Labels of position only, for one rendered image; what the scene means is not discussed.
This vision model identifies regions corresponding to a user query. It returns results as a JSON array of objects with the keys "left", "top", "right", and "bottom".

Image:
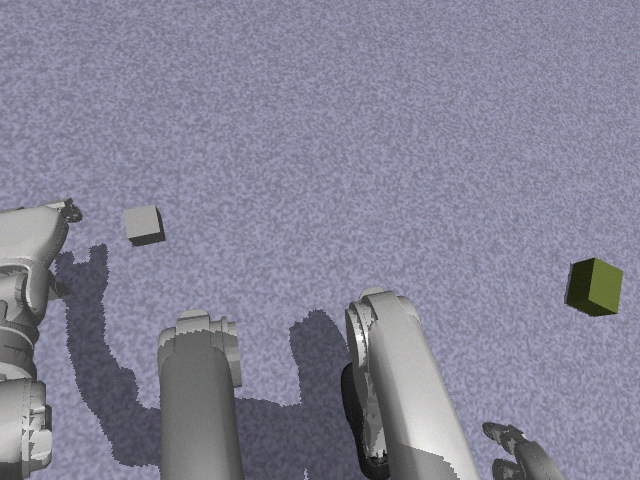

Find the right robot hand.
[{"left": 482, "top": 422, "right": 566, "bottom": 480}]

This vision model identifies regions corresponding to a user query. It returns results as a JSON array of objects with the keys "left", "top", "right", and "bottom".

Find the right robot foot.
[{"left": 341, "top": 362, "right": 390, "bottom": 480}]

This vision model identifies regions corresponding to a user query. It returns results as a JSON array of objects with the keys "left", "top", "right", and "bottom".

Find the left robot arm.
[{"left": 0, "top": 258, "right": 52, "bottom": 480}]

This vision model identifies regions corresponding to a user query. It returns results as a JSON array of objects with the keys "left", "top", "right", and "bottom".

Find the left robot hand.
[{"left": 0, "top": 198, "right": 83, "bottom": 301}]

